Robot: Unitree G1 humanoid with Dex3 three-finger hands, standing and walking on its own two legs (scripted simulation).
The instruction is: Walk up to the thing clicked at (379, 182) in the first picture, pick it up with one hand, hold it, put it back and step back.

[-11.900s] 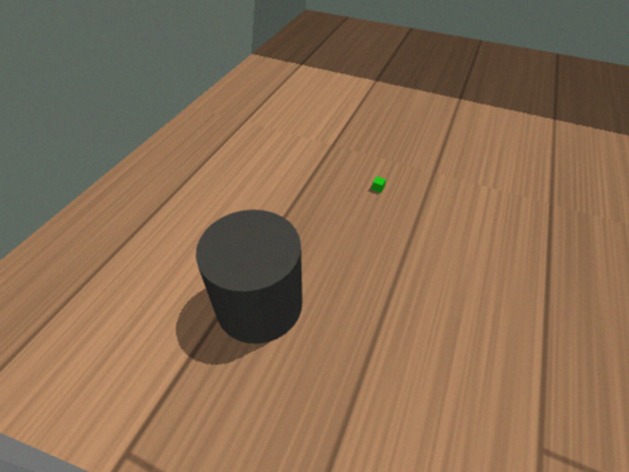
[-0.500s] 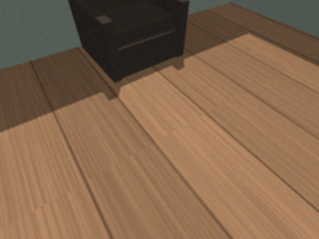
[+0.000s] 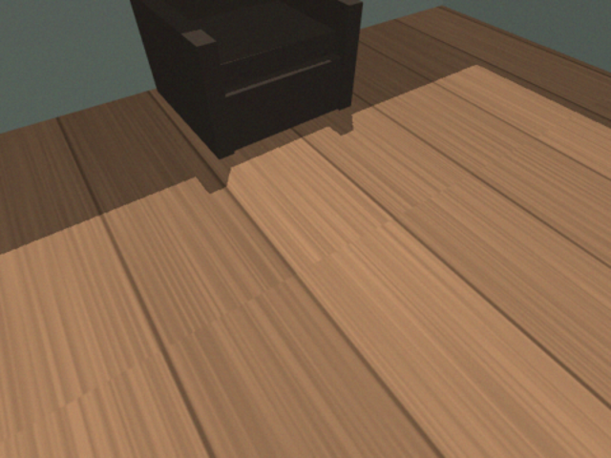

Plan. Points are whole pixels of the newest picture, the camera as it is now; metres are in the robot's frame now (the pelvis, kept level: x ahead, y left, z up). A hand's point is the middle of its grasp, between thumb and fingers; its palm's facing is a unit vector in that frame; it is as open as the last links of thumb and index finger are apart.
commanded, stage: stand
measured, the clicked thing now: out of the picture -0.04 +0.99 -0.76
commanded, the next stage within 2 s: walk up in 0.28 s
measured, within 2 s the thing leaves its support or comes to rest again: neither
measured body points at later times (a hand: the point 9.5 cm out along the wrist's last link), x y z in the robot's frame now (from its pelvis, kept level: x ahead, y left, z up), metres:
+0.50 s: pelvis +0.02 -0.03 -0.01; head +0.03 -0.04 +0.44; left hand +0.10 +0.31 -0.11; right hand +0.06 -0.36 -0.13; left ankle +0.01 +0.12 -0.75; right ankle +0.05 -0.16 -0.73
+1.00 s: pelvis +0.22 -0.08 -0.02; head +0.24 -0.07 +0.43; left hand +0.19 +0.25 -0.14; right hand +0.33 -0.39 -0.13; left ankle +0.35 +0.07 -0.73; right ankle +0.10 -0.18 -0.75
